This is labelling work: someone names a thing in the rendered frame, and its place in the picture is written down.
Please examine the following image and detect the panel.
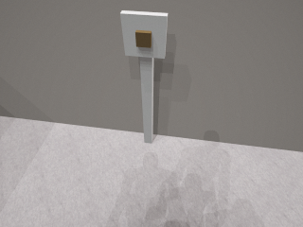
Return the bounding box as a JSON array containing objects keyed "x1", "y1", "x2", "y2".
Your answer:
[{"x1": 120, "y1": 10, "x2": 168, "y2": 144}]

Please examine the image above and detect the button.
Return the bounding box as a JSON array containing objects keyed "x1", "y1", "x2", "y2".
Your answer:
[{"x1": 135, "y1": 30, "x2": 152, "y2": 48}]

